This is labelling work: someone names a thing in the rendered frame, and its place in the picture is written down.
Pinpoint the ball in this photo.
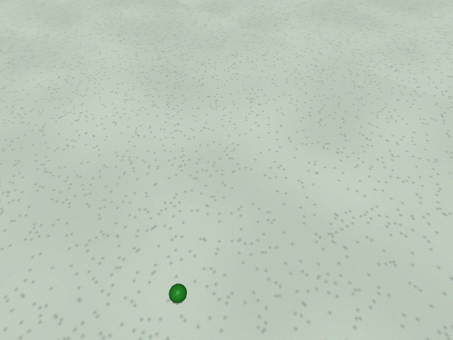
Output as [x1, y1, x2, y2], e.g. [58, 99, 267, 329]
[169, 283, 187, 303]

